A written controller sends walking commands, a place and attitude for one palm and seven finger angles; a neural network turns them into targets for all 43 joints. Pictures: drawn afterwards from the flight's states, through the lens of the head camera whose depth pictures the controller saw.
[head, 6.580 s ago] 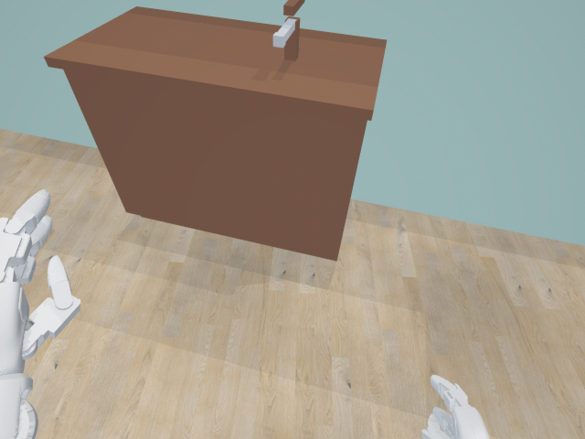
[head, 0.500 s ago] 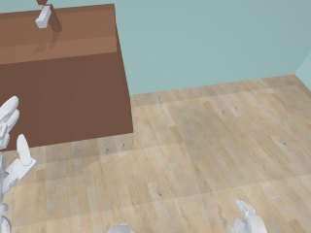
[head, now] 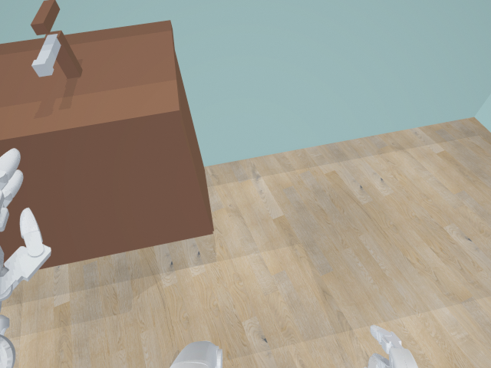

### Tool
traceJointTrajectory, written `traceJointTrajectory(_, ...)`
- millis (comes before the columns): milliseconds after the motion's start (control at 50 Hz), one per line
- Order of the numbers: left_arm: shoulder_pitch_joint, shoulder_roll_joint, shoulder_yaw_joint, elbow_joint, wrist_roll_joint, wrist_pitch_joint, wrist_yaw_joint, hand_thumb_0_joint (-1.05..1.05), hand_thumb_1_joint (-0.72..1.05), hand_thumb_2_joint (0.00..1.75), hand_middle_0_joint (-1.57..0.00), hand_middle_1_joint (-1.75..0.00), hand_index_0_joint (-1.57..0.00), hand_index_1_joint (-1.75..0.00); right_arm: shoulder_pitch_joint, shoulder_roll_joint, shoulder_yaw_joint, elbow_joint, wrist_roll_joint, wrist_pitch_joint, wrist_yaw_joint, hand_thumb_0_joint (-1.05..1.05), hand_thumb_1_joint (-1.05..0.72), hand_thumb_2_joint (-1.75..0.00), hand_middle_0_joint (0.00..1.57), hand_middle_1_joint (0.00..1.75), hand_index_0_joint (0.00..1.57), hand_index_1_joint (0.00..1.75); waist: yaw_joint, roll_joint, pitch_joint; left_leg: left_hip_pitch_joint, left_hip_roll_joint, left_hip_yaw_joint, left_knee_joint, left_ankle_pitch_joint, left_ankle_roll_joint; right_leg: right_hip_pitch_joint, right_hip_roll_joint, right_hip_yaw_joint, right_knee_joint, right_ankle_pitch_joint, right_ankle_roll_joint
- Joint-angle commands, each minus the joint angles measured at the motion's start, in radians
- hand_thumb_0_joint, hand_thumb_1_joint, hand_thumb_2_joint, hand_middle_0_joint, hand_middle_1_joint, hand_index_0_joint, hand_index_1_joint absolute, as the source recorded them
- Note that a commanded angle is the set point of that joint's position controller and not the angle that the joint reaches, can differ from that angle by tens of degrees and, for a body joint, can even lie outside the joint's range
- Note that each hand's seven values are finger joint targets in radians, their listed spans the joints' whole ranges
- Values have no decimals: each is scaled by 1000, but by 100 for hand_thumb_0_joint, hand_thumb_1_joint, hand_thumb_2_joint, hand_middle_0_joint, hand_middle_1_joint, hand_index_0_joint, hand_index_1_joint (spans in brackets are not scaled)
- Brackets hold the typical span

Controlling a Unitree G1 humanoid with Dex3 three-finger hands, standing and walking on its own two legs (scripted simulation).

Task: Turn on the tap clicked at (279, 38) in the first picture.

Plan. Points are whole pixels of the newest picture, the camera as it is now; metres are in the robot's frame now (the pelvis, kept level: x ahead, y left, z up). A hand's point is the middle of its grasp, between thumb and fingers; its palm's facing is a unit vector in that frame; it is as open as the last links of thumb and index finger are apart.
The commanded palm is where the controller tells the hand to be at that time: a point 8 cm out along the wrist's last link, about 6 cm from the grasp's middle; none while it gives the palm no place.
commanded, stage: take the last steps up to it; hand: left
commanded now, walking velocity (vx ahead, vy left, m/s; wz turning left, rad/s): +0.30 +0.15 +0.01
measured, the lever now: (43, 67) +0.67 +0.50 +0.13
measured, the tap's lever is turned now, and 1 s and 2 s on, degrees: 0 0 0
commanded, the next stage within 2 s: come to a stop and stand still in 0.78 s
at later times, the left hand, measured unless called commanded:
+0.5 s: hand (49, 158) +0.34 +0.28 +0.19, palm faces +0.34 -0.79 -0.51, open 7.4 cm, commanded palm +0.29 +0.34 +0.18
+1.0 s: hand (45, 111) +0.45 +0.35 +0.18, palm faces +0.35 -0.84 -0.42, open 7.4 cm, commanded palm +0.39 +0.39 +0.18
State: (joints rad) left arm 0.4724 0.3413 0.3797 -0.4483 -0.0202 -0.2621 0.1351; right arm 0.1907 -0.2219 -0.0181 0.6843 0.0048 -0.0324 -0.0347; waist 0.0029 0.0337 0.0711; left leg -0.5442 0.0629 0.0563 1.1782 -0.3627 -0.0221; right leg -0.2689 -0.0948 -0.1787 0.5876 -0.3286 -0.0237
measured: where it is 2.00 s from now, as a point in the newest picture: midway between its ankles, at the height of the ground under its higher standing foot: (226, 361)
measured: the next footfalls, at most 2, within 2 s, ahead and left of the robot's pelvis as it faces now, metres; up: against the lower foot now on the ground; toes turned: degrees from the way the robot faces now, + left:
left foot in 0.20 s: +0.18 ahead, +0.19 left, +0.00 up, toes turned +9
right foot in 0.50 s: +0.19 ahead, -0.03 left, +0.00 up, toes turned -13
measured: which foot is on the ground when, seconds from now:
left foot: up 0.00-0.18, down 0.20-0.52, up 0.54-0.84, down 0.86-1.00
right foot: down 0.00-0.20, up 0.22-0.48, down 0.50-0.86, up 0.88-1.00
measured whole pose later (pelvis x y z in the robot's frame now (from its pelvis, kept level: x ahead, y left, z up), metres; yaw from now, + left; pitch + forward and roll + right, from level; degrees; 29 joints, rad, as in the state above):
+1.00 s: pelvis +0.21 +0.12 +0.00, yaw -4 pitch +0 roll +1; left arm 0.43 0.42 0.41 -0.51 -0.03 -0.24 0.16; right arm 0.16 -0.17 -0.02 0.58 0.00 -0.06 -0.05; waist -0.02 -0.05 0.07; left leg -0.31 0.07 0.15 0.56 -0.24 0.00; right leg -0.39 -0.06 -0.07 0.95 -0.50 0.02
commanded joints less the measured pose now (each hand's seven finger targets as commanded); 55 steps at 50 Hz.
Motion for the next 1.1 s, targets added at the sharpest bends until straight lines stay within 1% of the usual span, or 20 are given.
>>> traceJointTrajectory(0,-37,206,110,-276,2,-75,32,0,90,90,-20,-30,-20,-30,-92,-72,-34,-194,-4,-56,-7,0,-90,-90,20,30,20,30,0,-177,-141,-25,53,35,-297,72,1,173,-243,170,-231,471,-97)
traceJointTrajectory(60,-22,216,129,-329,7,-68,50,0,90,90,-20,-30,-20,-30,-80,-56,-39,-222,-11,-71,-8,0,-90,-90,20,30,20,30,29,-207,-159,117,-2,129,-497,95,14,170,-230,162,-207,482,-95)
traceJointTrajectory(140,-58,211,134,-337,8,-71,58,0,90,90,-20,-30,-20,-30,-32,-72,-62,-230,-5,-78,-31,0,-90,-90,20,30,20,30,-14,-82,-217,392,-43,176,-737,216,19,119,-152,95,31,395,-31)
traceJointTrajectory(160,-69,207,135,-339,5,-79,56,0,90,90,-20,-30,-20,-30,-17,-95,-75,-232,1,-77,-34,0,-90,-90,20,30,20,30,-29,85,-252,529,43,57,-761,256,60,-1,-97,56,235,287,4)
traceJointTrajectory(180,-72,195,133,-341,-1,-81,53,0,90,90,-20,-30,-20,-30,-24,-117,-85,-237,7,-76,-28,0,-90,-90,20,30,20,30,-21,308,-276,655,254,-234,-782,481,163,-230,17,22,474,-186,48)
traceJointTrajectory(220,-35,229,140,-230,-3,-79,40,0,90,90,-20,-30,-20,-30,-50,-99,-67,-221,5,-85,-24,0,-90,-90,20,30,20,30,-10,258,-229,518,366,-415,-857,289,288,-359,6,135,720,-302,41)
traceJointTrajectory(320,-6,196,121,-403,-11,-75,27,0,90,90,-20,-30,-20,-30,-69,-76,-51,-203,13,-109,-10,0,-90,-90,20,30,20,30,3,226,-185,358,235,-108,-852,273,219,-274,-25,76,472,-135,55)
traceJointTrajectory(440,12,190,125,-244,-15,-14,35,0,90,90,-20,-30,-20,-30,-53,-76,-27,-195,7,-103,-36,0,-90,-90,20,30,20,30,6,116,-198,275,200,-22,-761,137,137,42,46,-14,-10,-21,54)
traceJointTrajectory(460,-13,196,127,-213,-9,-5,35,0,90,90,-20,-30,-20,-30,-59,-78,-27,-194,6,-93,-41,0,-90,-90,20,30,20,30,8,52,-191,201,177,-5,-682,69,115,127,22,26,-98,29,39)
traceJointTrajectory(480,-48,206,125,-197,1,-3,35,0,90,90,-20,-30,-20,-30,-52,-67,-27,-195,6,-83,-40,0,-90,-90,20,30,20,30,4,-105,-189,96,98,54,-492,-13,81,192,-96,223,-200,14,-19)
traceJointTrajectory(500,-43,221,134,-147,-2,6,35,0,90,90,-20,-30,-20,-30,-68,-52,-19,-211,3,-78,-36,0,-90,-90,20,30,20,30,7,-329,-164,-90,-32,95,-255,-147,33,252,-300,595,-296,82,-124)
traceJointTrajectory(520,-97,212,122,-143,-22,5,30,0,90,90,-20,-30,-20,-30,-78,-85,-34,-205,5,-84,-22,0,-90,-90,20,30,20,30,15,-378,-132,-154,-21,-5,-75,-154,9,239,-377,692,-340,82,-154)
traceJointTrajectory(580,-102,201,102,-193,-5,-34,26,0,90,90,-20,-30,-20,-30,-86,-66,-10,-170,0,-66,-16,0,-90,-90,20,30,20,30,2,-162,-118,-172,32,-64,30,-36,-15,234,-320,405,-264,376,-143)
traceJointTrajectory(660,-40,199,100,-264,8,-56,38,0,90,90,-20,-30,-20,-30,-87,-59,-14,-197,-9,-56,-17,0,-90,-90,20,30,20,30,5,-176,-172,8,18,44,-317,28,-5,215,-239,180,-197,625,-102)
traceJointTrajectory(800,-30,209,129,-334,1,-51,58,0,90,90,-20,-30,-20,-30,-39,-70,-51,-239,-4,-63,-39,0,-90,-90,20,30,20,30,-8,-91,-220,384,-26,124,-750,227,13,116,-150,136,-15,389,-35)
traceJointTrajectory(840,-54,200,123,-334,-7,-62,57,0,90,90,-20,-30,-20,-30,-29,-114,-69,-251,7,-66,-39,0,-90,-90,20,30,20,30,-13,240,-251,582,237,-211,-783,530,147,-177,23,44,326,-140,46)
traceJointTrajectory(880,-34,224,135,-246,-11,-58,45,0,90,90,-20,-30,-20,-30,-46,-99,-54,-237,-2,-70,-36,0,-90,-90,20,30,20,30,-12,270,-208,499,354,-378,-854,484,257,-292,30,134,550,-307,40)
traceJointTrajectory(920,-47,204,108,-312,-13,-56,34,0,90,90,-20,-30,-20,-30,-43,-94,-50,-228,2,-78,-25,0,-90,-90,20,30,20,30,-11,138,-189,493,303,-252,-802,625,224,-280,15,153,437,-201,47)
traceJointTrajectory(960,3,173,78,-362,-19,-34,27,0,90,90,-20,-30,-20,-30,-43,-89,-37,-235,2,-91,-8,0,-90,-90,20,30,20,30,-8,183,-212,465,242,-110,-785,713,159,-172,46,107,276,-98,51)
traceJointTrajectory(1080,14,199,110,-326,-27,10,32,0,90,90,-20,-30,-20,-30,-33,-80,-8,-243,-4,-107,-13,0,-90,-90,20,30,20,30,-6,190,-192,354,233,-36,-759,554,83,64,84,72,-83,71,49)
